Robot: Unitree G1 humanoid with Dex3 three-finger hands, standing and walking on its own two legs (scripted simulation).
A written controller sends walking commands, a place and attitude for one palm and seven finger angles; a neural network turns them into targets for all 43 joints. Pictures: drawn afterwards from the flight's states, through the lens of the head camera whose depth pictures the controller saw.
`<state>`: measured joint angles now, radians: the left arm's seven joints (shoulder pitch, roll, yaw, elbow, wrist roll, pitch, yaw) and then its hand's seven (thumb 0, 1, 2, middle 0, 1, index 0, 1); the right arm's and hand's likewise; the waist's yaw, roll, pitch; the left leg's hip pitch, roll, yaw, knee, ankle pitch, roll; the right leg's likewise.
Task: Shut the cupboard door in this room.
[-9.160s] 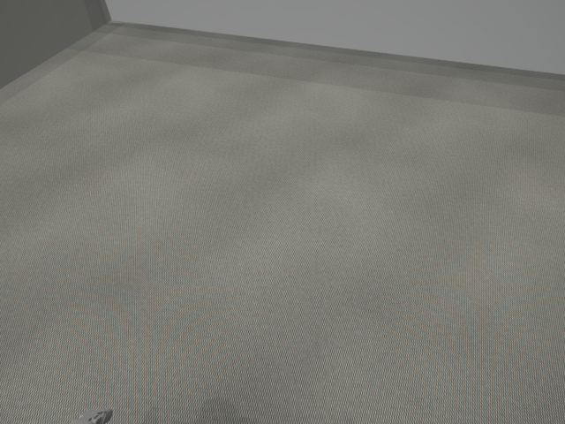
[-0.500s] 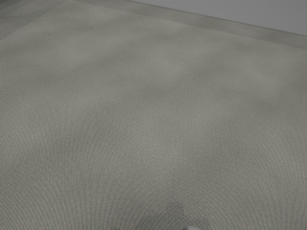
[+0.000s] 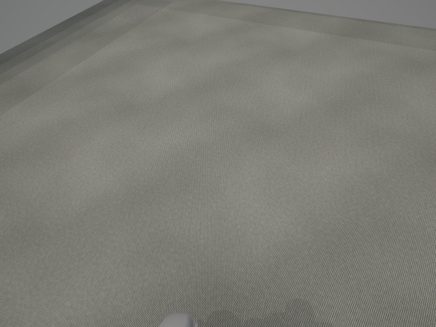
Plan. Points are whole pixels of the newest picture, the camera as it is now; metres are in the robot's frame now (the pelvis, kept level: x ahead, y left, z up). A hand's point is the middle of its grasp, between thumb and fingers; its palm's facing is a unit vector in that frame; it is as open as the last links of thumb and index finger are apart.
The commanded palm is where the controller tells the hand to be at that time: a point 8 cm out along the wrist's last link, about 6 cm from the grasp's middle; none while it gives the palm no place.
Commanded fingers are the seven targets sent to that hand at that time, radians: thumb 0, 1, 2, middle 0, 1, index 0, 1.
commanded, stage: turn or walk to find it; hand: left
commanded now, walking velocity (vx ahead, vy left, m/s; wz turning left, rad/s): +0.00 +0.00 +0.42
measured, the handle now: out of the picture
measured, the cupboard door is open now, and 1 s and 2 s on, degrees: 82 82 82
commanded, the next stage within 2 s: none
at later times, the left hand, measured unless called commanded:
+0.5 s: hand out of the picture -0.01 +0.26 -0.17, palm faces +0.25 -0.94 -0.25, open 7.4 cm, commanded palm none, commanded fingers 0.00 0.90 0.90 -0.20 -0.30 -0.20 -0.30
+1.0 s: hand out of the picture -0.10 +0.21 -0.17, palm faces +0.45 -0.86 -0.23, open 7.4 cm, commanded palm none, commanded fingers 0.00 0.90 0.90 -0.20 -0.30 -0.20 -0.30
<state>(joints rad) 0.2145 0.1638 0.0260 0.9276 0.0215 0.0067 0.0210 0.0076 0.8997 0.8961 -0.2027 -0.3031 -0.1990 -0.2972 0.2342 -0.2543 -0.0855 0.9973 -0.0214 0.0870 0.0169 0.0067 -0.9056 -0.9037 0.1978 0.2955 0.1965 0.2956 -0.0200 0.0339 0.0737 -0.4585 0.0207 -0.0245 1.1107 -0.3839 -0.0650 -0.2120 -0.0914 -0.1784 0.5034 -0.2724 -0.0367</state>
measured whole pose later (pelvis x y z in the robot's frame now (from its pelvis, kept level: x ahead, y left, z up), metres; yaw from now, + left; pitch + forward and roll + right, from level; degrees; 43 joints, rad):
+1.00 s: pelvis -0.06 +0.01 -0.01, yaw +26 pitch +0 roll +1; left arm 0.23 0.20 0.04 0.95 0.03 0.01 0.01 0.01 0.90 0.90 -0.20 -0.30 -0.20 -0.30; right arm 0.20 -0.24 -0.07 1.00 -0.01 0.08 0.01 0.01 -0.91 -0.90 0.20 0.30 0.20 0.30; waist 0.01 -0.02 0.09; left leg -0.32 0.04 0.04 0.78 -0.45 -0.05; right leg -0.26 -0.15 -0.23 0.55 -0.27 0.01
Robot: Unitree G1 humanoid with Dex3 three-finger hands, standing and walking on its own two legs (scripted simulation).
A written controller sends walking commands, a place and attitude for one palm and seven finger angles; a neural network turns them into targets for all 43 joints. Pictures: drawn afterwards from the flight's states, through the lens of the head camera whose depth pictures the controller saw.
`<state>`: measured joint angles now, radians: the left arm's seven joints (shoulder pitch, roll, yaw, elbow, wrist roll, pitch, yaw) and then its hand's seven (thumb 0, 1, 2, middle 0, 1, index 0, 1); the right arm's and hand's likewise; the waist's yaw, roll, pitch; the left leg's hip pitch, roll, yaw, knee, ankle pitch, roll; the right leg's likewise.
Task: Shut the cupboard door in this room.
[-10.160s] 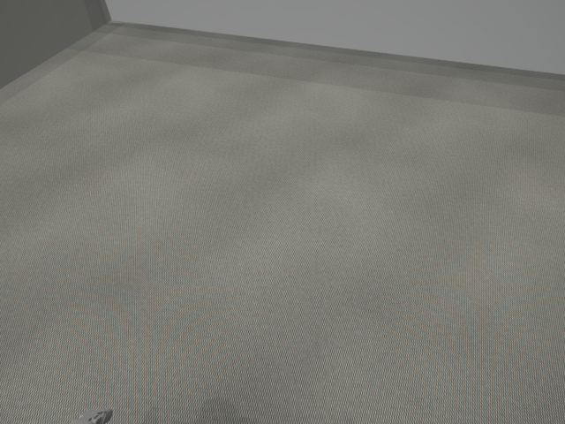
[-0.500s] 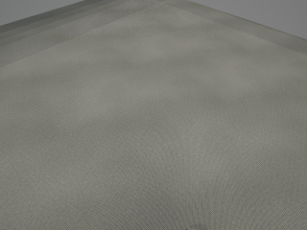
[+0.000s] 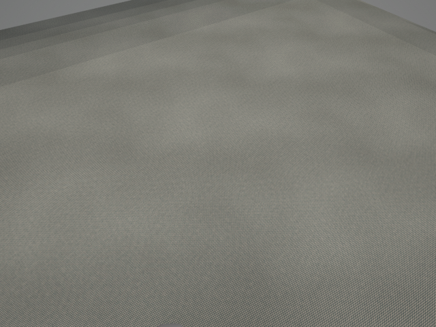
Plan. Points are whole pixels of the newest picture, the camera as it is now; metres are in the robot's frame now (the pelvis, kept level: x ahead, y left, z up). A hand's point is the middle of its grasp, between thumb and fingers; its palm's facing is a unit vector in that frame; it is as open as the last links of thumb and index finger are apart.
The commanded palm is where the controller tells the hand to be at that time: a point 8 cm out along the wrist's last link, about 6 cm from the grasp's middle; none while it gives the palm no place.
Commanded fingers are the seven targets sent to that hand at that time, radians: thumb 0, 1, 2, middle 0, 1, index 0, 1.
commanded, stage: turn or walk to find it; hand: left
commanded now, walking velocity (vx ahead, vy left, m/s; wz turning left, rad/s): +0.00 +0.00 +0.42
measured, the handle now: out of the picture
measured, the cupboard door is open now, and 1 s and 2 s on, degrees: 82 82 82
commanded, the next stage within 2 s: none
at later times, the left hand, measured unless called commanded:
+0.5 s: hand out of the picture +0.06 +0.22 -0.15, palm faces +0.19 -0.94 -0.27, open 7.4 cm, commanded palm none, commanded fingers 0.00 0.90 0.90 -0.20 -0.30 -0.20 -0.30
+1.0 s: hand out of the picture -0.12 +0.21 -0.19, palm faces +0.46 -0.85 -0.24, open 7.4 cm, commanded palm none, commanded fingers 0.00 0.90 0.90 -0.20 -0.30 -0.20 -0.30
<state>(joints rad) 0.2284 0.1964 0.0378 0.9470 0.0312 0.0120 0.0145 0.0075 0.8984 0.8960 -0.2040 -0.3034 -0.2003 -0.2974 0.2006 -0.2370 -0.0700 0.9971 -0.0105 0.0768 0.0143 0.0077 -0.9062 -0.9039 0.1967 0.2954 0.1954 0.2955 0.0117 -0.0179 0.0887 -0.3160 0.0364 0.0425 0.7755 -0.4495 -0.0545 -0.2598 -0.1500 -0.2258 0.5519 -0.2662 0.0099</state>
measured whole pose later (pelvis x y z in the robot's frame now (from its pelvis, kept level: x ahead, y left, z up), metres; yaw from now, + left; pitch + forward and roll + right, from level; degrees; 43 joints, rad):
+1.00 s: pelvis -0.05 +0.01 -0.01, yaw +25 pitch +0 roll +0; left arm 0.27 0.24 0.06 0.99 0.02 0.03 0.02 0.01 0.90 0.90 -0.20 -0.30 -0.20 -0.30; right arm 0.13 -0.23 -0.05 0.97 -0.01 0.04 0.01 0.01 -0.91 -0.90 0.20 0.30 0.20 0.30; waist 0.03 -0.05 0.09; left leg -0.25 0.01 0.08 0.59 -0.33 0.01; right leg -0.30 -0.17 -0.23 0.70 -0.41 0.04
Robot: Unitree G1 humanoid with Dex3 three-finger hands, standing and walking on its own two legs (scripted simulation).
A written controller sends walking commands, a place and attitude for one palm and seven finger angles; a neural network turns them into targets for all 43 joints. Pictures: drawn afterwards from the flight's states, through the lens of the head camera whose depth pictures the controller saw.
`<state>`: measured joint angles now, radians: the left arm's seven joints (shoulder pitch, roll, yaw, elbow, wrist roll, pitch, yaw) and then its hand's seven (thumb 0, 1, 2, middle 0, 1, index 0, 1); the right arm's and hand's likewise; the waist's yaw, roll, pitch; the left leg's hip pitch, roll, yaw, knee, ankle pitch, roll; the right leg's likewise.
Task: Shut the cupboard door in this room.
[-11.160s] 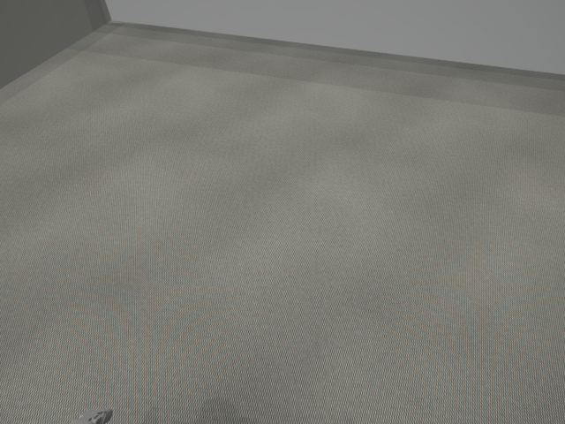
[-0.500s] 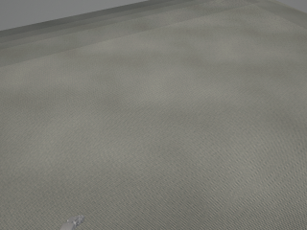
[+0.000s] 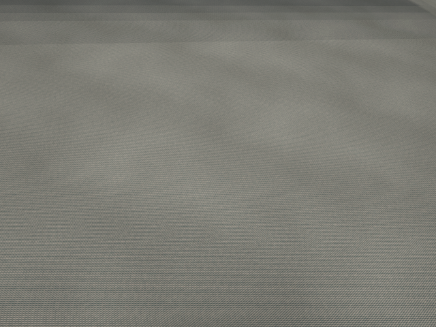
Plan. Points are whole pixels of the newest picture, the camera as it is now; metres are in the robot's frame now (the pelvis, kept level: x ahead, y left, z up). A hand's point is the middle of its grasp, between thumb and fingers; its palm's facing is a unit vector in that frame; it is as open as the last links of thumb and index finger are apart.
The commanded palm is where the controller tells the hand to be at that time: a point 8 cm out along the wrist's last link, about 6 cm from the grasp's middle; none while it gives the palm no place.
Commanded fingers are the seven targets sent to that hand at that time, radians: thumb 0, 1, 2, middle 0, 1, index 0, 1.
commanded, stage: turn or walk to find it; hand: left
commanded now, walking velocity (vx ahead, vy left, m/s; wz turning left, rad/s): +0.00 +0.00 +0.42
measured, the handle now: out of the picture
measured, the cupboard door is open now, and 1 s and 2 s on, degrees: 82 82 82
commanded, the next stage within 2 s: none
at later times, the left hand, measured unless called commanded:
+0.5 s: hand out of the picture +0.06 +0.18 -0.13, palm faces +0.19 -0.94 -0.28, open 7.4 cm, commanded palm none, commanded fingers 0.00 0.90 0.90 -0.20 -0.30 -0.20 -0.30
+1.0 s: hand out of the picture -0.13 +0.20 -0.17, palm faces +0.46 -0.85 -0.25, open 7.4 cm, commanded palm none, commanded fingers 0.00 0.90 0.90 -0.20 -0.30 -0.20 -0.30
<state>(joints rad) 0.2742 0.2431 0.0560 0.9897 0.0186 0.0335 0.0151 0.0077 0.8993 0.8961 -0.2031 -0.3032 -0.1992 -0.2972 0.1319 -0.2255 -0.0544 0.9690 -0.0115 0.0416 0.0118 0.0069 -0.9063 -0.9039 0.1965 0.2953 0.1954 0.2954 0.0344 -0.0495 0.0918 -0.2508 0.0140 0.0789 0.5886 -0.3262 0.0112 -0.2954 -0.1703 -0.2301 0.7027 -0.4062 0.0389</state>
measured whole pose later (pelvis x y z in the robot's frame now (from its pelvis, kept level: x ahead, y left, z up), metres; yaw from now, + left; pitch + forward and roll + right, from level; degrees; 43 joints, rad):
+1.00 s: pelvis -0.06 +0.00 +0.00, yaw +25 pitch -1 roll +0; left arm 0.25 0.26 0.07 1.00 0.02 0.07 0.02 0.01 0.90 0.90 -0.20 -0.30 -0.20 -0.30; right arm 0.14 -0.20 -0.05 0.95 -0.02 0.02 0.00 0.01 -0.91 -0.90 0.20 0.30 0.20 0.30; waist 0.03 -0.05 0.08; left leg -0.25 0.01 0.05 0.59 -0.33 0.02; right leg -0.41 -0.12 -0.11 0.97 -0.50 0.06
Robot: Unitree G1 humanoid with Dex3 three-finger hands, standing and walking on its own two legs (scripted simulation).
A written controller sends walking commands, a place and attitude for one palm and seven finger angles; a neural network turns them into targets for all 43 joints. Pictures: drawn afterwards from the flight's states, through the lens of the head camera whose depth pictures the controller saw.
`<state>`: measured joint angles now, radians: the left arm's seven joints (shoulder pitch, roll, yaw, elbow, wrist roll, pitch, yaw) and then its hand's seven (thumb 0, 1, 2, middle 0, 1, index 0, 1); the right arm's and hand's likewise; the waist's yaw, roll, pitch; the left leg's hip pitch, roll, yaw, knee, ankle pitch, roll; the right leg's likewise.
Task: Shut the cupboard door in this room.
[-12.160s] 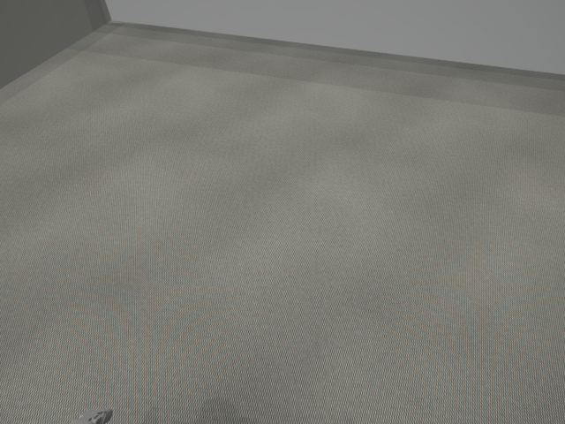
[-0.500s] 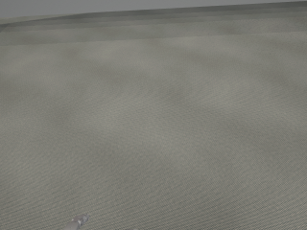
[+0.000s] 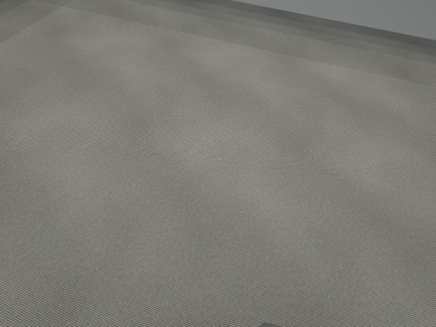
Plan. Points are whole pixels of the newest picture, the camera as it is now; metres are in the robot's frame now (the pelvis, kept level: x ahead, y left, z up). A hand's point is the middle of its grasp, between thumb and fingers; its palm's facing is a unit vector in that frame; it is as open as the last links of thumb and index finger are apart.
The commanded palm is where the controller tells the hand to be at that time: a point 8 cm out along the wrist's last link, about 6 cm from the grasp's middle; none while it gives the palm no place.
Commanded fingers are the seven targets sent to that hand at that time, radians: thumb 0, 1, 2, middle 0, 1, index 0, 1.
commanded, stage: turn or walk to find it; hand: left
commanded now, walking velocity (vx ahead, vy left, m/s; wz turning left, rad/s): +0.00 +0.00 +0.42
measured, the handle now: out of the picture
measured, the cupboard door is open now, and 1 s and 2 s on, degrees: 82 82 82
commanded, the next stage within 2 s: none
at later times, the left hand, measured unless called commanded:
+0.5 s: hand out of the picture +0.03 +0.16 -0.13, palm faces +0.24 -0.93 -0.29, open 7.4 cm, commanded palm none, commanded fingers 0.00 0.90 0.90 -0.20 -0.30 -0.20 -0.30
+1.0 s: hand out of the picture -0.13 +0.18 -0.16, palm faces +0.49 -0.83 -0.26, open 7.4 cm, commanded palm none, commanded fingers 0.00 0.90 0.90 -0.20 -0.30 -0.20 -0.30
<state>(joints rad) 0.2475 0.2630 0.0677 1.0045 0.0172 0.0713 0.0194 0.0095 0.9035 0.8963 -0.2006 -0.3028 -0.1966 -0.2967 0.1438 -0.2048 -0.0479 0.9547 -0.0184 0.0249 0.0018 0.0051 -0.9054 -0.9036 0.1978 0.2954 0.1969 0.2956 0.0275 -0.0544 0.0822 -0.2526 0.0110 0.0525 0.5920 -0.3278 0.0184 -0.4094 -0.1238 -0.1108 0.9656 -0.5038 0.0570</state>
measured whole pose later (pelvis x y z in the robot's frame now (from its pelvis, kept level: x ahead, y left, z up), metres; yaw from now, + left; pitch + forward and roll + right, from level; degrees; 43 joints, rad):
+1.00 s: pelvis -0.06 -0.03 +0.01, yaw +26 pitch -1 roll +0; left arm 0.23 0.26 0.06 0.99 0.01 0.06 0.01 0.01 0.91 0.90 -0.20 -0.30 -0.19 -0.30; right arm 0.15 -0.19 -0.04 0.96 -0.02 0.03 0.00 0.00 -0.90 -0.90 0.20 0.30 0.20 0.30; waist 0.03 -0.03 0.07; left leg -0.22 0.00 0.01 0.50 -0.26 0.01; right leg -0.45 -0.09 -0.08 1.00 -0.45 0.07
